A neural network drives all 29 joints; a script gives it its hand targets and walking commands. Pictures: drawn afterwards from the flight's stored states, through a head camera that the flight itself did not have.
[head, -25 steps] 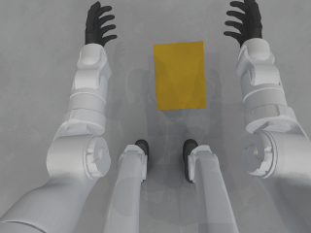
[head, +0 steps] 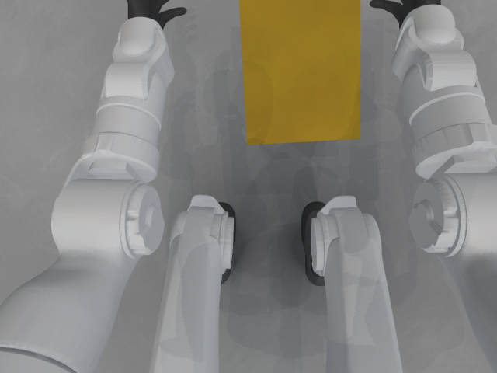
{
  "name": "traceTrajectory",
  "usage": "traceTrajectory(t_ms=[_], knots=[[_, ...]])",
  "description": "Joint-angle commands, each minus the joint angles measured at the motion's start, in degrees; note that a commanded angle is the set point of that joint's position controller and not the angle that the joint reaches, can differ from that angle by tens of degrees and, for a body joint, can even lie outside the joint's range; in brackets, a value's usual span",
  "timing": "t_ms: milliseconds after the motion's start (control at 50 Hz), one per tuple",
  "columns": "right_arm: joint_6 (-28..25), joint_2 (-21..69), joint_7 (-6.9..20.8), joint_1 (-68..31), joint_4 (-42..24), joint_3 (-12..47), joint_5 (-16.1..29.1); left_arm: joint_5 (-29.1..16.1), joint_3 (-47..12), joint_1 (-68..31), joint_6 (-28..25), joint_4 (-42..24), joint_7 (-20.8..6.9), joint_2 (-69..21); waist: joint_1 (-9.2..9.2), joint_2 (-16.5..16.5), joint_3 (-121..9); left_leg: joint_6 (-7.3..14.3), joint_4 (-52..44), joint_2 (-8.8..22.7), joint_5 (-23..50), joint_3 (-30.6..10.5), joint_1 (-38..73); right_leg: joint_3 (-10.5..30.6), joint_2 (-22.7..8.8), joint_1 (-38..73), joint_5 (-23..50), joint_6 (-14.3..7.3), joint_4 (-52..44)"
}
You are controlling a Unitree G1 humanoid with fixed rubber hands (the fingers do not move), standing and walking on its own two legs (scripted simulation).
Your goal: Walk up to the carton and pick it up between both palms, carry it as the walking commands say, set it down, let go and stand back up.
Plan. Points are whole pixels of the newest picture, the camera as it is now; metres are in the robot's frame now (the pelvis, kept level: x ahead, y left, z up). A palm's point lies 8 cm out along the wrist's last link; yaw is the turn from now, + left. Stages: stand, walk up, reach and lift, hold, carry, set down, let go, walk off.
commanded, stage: reach and lift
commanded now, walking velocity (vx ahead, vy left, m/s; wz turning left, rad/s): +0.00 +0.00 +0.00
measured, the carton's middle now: (291, 82) +0.50 -0.04 -0.32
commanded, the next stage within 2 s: none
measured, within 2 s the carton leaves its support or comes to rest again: leaves its support in 1.70 s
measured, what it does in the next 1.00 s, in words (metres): lowers itself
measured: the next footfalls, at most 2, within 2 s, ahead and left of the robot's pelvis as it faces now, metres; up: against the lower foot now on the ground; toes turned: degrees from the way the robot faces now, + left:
none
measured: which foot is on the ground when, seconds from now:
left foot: down 0.00-1.00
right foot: down 0.00-1.00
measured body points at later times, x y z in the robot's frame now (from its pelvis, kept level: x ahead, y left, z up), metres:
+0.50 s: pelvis -0.01 +0.00 -0.08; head +0.37 -0.01 +0.15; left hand +0.56 +0.15 -0.26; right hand +0.56 -0.17 -0.26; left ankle +0.10 +0.12 -0.43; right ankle +0.10 -0.12 -0.43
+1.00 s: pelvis -0.01 +0.00 -0.07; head +0.36 -0.01 +0.16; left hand +0.56 +0.12 -0.25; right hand +0.56 -0.17 -0.25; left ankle +0.10 +0.12 -0.43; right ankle +0.10 -0.12 -0.43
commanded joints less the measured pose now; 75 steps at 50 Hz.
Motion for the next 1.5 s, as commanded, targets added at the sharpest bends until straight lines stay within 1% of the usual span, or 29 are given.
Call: traceTrajectory(t_ms=[0,100,280,380,420,460,540,600,720,860,880,980,1040,1100,1160,1240,1300,1320,1340,1400,1480], knots=[[-1.45,-5.81,-0.05,-16.37,-4.33,0.72,0.49,-0.25,-0.29,-15.27,-1.46,-4.39,-0.26,5.53,-0.11,-1.81,-63.55,-0.93,-4.76,-1.97,18.01,5.87,31.40,-5.60,1.47,34.61,18.85,1.26,-5.03],[-2.01,-6.78,-0.08,-19.11,-2.47,2.45,1.81,-1.13,-1.18,-17.73,-2.16,-2.66,-0.60,6.93,0.25,-2.18,-61.62,-0.93,-0.74,-1.62,17.49,5.74,29.46,-4.90,1.27,34.00,18.60,1.27,-1.32],[-3.36,-8.13,-0.17,-23.20,0.24,6.44,5.60,-4.10,-3.89,-21.44,-3.80,0.40,-1.07,9.35,0.82,-2.56,-59.00,-0.98,5.74,-1.04,18.28,5.20,26.79,-3.57,0.76,33.21,19.62,1.21,4.73],[-3.86,-10.19,-0.99,-25.79,-2.58,7.29,7.79,-7.19,-6.48,-23.94,-4.25,-2.19,-0.03,11.12,0.46,-2.41,-66.59,-0.77,8.08,-0.79,20.69,5.39,31.10,-3.94,0.57,36.91,21.65,1.08,6.97],[-3.72,-10.73,-1.14,-26.78,-3.52,7.49,8.29,-8.08,-7.45,-24.65,-4.05,-2.63,0.34,11.31,-0.03,-2.01,-66.81,-0.59,8.41,-0.66,20.15,5.36,31.90,-4.17,0.55,36.25,20.61,0.95,7.20],[-3.61,-10.68,-0.92,-26.54,-3.07,7.46,8.71,-8.41,-7.66,-24.34,-3.92,-2.21,0.57,11.29,0.32,-1.20,-65.29,-0.62,8.46,-0.53,19.77,5.41,31.37,-4.18,0.48,35.17,20.09,0.77,7.46],[-3.46,-9.82,-0.15,-23.62,0.77,6.77,7.82,-8.17,-7.56,-22.57,-3.83,0.12,0.22,10.26,-0.14,-0.71,-59.03,-0.88,7.96,-0.41,17.59,5.25,27.94,-4.30,0.20,31.42,18.08,0.70,7.20],[-3.60,-9.18,0.39,-22.43,2.09,6.15,6.91,-7.73,-7.29,-21.88,-3.95,1.10,-0.18,9.58,-0.33,-0.68,-56.40,-0.95,7.54,-0.50,17.13,4.93,26.77,-4.51,0.17,29.06,17.41,0.77,6.98],[-3.78,-8.37,0.98,-23.32,1.38,5.94,6.08,-7.10,-6.97,-22.01,-4.18,1.57,-0.33,8.72,0.10,-0.94,-55.51,-0.73,6.85,-0.81,16.93,4.57,26.73,-4.77,0.25,27.52,16.81,0.83,6.57],[-3.68,-5.88,0.83,-24.56,0.42,5.97,4.68,-5.92,-6.95,-23.36,-4.16,0.79,-0.21,6.09,-0.30,-1.01,-55.93,-0.74,6.58,-1.48,16.78,4.69,27.47,-4.83,0.83,28.72,16.90,0.84,6.15],[-3.62,-4.89,0.87,-24.84,0.32,6.23,4.63,-5.63,-6.94,-23.55,-4.15,0.62,-0.20,5.46,-0.08,-1.14,-56.00,-0.72,6.53,-1.56,16.79,4.72,27.64,-4.85,0.97,28.89,16.93,0.87,6.14],[-3.04,0.36,1.46,-26.37,-0.40,7.38,4.41,-2.72,-5.17,-24.27,-4.11,-0.32,-0.17,2.87,2.56,-1.85,-55.12,-0.44,6.37,-2.02,16.53,5.21,27.89,-4.46,1.81,29.65,16.65,1.17,6.08],[-2.48,4.23,1.92,-27.48,-0.80,7.41,3.33,0.12,-3.19,-24.74,-3.84,-0.98,-0.46,0.43,4.01,-2.62,-53.75,-0.20,6.41,-2.41,15.83,5.54,27.82,-4.19,2.46,29.84,15.96,1.40,5.99],[-1.79,7.73,2.25,-27.34,-0.58,6.06,1.14,3.94,-0.15,-24.81,-3.49,-1.95,-0.79,-1.72,5.09,-3.28,-52.25,-0.12,6.74,-2.92,15.24,6.04,27.79,-3.79,3.19,30.57,15.73,1.63,5.93],[-0.62,21.36,4.90,-29.70,-1.25,7.21,-0.76,5.44,-1.71,-28.53,-2.20,-3.67,-4.23,-14.76,4.85,-3.40,-50.18,0.15,7.38,-3.68,14.43,6.21,26.63,-3.32,4.15,30.69,15.81,1.38,6.03],[1.66,41.68,10.37,-32.26,-1.49,9.25,-3.31,7.02,-4.36,-33.59,0.19,-3.79,-10.52,-33.63,5.38,-3.97,-46.60,0.71,8.72,-4.52,12.93,6.68,23.63,-3.03,5.21,29.28,14.36,0.89,6.74],[3.22,52.24,13.57,-32.62,-1.29,10.45,-3.71,7.41,-6.26,-35.55,1.65,-4.61,-13.93,-43.54,5.59,-3.39,-45.62,1.16,9.43,-4.91,13.25,7.15,22.47,-3.31,5.88,27.77,14.53,0.31,7.54],[3.61,54.28,14.28,-32.45,-1.18,10.53,-3.82,7.59,-6.68,-35.72,2.07,-4.93,-14.65,-45.45,5.60,-3.11,-45.48,1.27,9.65,-5.03,13.41,7.34,22.17,-3.44,6.02,27.46,14.69,0.20,7.83],[3.86,54.01,14.44,-31.39,-0.92,9.68,-4.30,8.18,-6.40,-34.80,2.37,-4.92,-14.79,-44.97,5.63,-2.76,-44.72,1.30,9.79,-5.19,13.24,7.59,21.84,-3.66,6.07,27.23,14.49,0.21,8.07],[4.64,58.29,15.79,-30.92,-1.22,9.83,-4.85,8.21,-7.45,-34.88,3.24,-5.69,-16.14,-49.93,5.13,-2.09,-44.46,1.48,10.05,-5.65,13.77,7.74,21.31,-4.07,6.37,26.56,14.89,-0.04,8.62],[5.05,60.26,16.63,-30.70,-1.69,10.45,-4.40,7.00,-9.11,-34.87,3.78,-6.78,-16.54,-52.99,4.49,-1.68,-45.22,1.43,10.07,-6.07,15.12,7.68,22.04,-4.57,6.53,25.77,15.42,-0.31,9.17]])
